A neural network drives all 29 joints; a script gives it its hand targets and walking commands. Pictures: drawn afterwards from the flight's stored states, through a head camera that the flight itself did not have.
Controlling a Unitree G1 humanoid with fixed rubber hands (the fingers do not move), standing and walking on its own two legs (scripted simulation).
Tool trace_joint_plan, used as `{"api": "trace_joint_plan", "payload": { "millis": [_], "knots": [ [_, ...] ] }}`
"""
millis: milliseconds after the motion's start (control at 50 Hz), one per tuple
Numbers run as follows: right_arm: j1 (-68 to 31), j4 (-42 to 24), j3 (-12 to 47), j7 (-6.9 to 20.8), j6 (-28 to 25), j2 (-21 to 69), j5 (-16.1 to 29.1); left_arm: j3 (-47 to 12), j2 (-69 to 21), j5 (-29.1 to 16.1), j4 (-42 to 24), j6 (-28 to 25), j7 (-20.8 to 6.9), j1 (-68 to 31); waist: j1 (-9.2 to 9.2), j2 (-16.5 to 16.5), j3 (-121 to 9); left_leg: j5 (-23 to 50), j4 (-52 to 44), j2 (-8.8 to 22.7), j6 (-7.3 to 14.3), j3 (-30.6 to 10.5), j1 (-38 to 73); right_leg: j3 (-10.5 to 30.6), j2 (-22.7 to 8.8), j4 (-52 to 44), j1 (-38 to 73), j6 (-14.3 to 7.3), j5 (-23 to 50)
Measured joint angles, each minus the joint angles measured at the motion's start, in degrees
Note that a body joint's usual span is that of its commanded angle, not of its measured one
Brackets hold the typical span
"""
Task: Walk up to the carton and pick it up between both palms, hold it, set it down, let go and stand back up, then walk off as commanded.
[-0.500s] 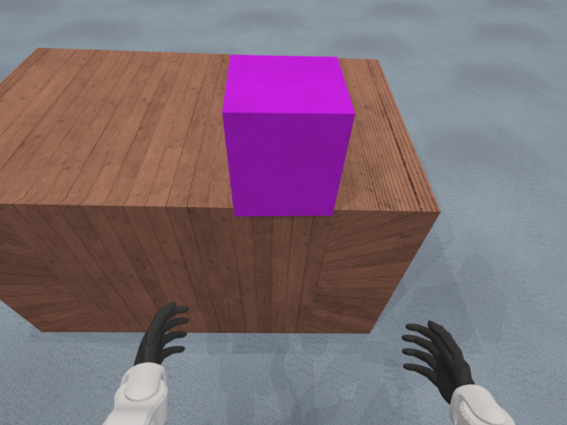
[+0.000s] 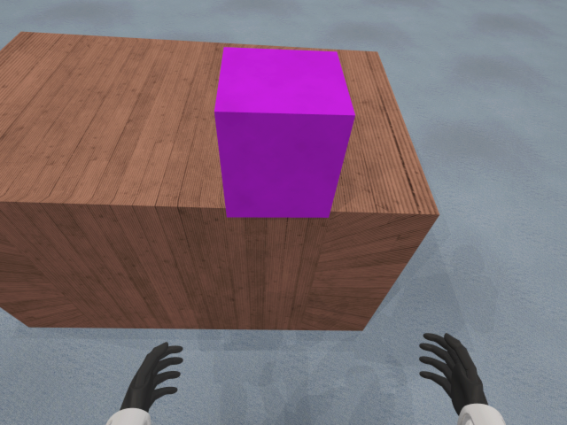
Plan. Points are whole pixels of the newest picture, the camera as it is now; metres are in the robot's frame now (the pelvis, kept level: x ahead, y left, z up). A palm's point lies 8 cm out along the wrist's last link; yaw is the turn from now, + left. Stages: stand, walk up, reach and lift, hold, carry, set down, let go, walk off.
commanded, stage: let go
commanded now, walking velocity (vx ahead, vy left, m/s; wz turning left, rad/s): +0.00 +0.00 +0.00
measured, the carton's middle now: (279, 137) +0.61 +0.01 +0.05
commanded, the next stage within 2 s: stand in 0.28 s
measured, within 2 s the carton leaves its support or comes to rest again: neither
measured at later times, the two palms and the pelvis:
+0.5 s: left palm out of the picture +0.14 +0.25 -0.09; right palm out of the picture +0.13 -0.25 -0.07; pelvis -0.01 +0.00 +0.00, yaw +0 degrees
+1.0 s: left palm (93, 415) +0.16 +0.26 -0.08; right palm (459, 414) +0.15 -0.25 -0.08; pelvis +0.01 +0.01 +0.00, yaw +0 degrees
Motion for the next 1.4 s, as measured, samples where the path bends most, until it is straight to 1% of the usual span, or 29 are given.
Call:
{"api": "trace_joint_plan", "payload": {
  "millis": [80, 240, 340, 380, 420, 500, 580, 840, 1120, 1220, 1300, 1340, 1360, 1400],
  "knots": [
    [0.13, 0.20, 0.00, 0.00, -0.41, 0.00, 0.00, -0.01, 0.13, 0.00, 0.02, -0.69, 0.17, 0.00, 0.00, 0.03, -0.01, 0.43, 0.00, 0.00, 0.04, 0.00, 0.00, -0.01, 0.00, 0.00, 0.00, 0.00, 0.40],
    [0.19, 2.97, 0.01, 0.69, -0.46, 0.13, -0.04, 0.00, 0.37, -0.12, 1.92, -0.14, 0.89, -0.37, 0.00, 0.02, -0.09, 1.04, 0.00, 0.00, 0.24, 0.00, 0.00, -0.03, 0.00, 0.00, 0.00, 0.00, 1.00],
    [0.19, 3.55, 0.01, 0.85, -0.20, 0.39, -1.07, 0.00, 1.16, -0.17, 4.61, 1.03, 0.93, -1.75, 0.00, -0.06, -0.09, 1.14, 0.00, 0.00, 0.36, 0.00, 0.00, -0.03, 0.00, 0.00, 0.00, 0.00, 1.10],
    [0.20, 4.35, 0.03, 0.81, 1.00, 0.29, -4.20, 0.00, 2.03, 0.27, 6.16, 0.35, 0.73, -1.90, 0.00, -0.05, -0.31, 1.08, 0.00, 0.00, 0.53, 0.00, 0.00, -0.03, 0.01, 0.00, 0.01, 0.00, 1.03],
    [0.19, 5.26, 0.01, 0.50, 2.55, 0.14, -6.13, 0.01, 3.59, 0.76, 8.09, -0.65, 0.45, -1.89, 0.00, 0.00, -0.41, 0.94, 0.00, 0.00, 0.67, 0.00, 0.00, -0.03, 0.02, 0.00, 0.00, 0.00, 0.89],
    [0.19, 6.48, 0.01, 0.11, 3.92, -0.30, -6.82, 0.00, 6.57, 1.44, 11.85, -2.66, -0.40, -1.74, 0.00, 0.71, -0.50, 0.49, 0.26, 0.00, 0.67, 0.01, -0.12, -0.03, 0.02, 0.00, 0.00, 0.00, 0.54],
    [0.18, 6.97, 0.01, 0.04, 4.16, -0.38, -6.82, 0.00, 8.19, 1.44, 14.01, -4.00, -0.94, -1.66, 0.00, 1.63, -0.90, -0.29, 0.88, 0.00, 0.67, 0.01, -0.40, -0.02, 0.02, 0.00, 0.03, 0.00, 0.06],
    [0.19, 8.10, 0.01, -0.16, 4.94, -0.64, -6.82, -0.01, 8.78, 1.44, 14.85, -4.82, -1.20, -1.67, 0.00, 1.86, -3.14, -2.32, 2.30, -0.02, 0.78, 0.00, -0.46, -0.02, 0.03, 0.00, 0.64, 0.00, -1.22],
    [0.19, 9.56, 0.00, -0.22, 5.32, -1.04, -6.82, 0.00, 8.90, 1.44, 15.80, -5.26, -1.27, -1.54, 0.00, 1.88, -4.24, -2.40, 2.65, -0.02, 0.85, 0.01, -0.49, -0.03, 0.03, 0.10, 0.73, 0.00, -1.20],
    [0.20, 9.57, 0.00, -0.67, 6.55, -2.63, -6.83, 0.00, 10.54, 1.44, 15.82, -5.03, -1.27, -1.58, -0.01, 2.06, -1.35, -2.66, 4.87, -0.09, 1.23, 0.00, -0.50, -0.04, 0.03, 4.60, -0.35, 0.00, -1.93],
    [0.19, 9.56, 0.00, -0.75, 7.36, -3.60, -6.83, 0.00, 12.18, 1.44, 15.83, -4.04, -1.27, -1.58, -0.02, 2.05, 2.10, -2.67, 7.48, -0.15, 1.06, -0.01, -1.33, 0.87, 0.02, 11.27, -2.65, -0.01, -8.91],
    [0.19, 9.56, 0.00, -0.75, 7.74, -4.19, -6.83, 0.00, 12.82, 1.44, 15.82, -3.53, -1.27, -1.46, 0.00, 2.15, 3.83, -2.62, 9.04, -0.10, 0.69, 0.00, -2.04, 1.86, 0.02, 13.23, -3.36, 0.00, -9.96],
    [0.19, 9.57, 0.00, -0.75, 7.95, -4.60, -6.83, -0.01, 12.87, 1.44, 15.81, -3.29, -1.27, -1.33, 0.01, 2.44, 4.81, -2.60, 9.78, 0.04, 0.46, 0.01, -2.16, 1.81, 0.12, 13.64, -3.46, 0.00, -8.53],
    [0.11, 9.57, -0.01, -0.75, 8.62, -5.67, -6.83, -0.01, 12.83, 1.44, 15.81, -3.14, -1.27, -0.91, 0.01, 3.17, 6.31, -2.72, 11.86, 0.24, 0.05, 0.00, -2.94, 1.60, 0.27, 14.28, -4.03, -0.21, -2.26]
  ]
}}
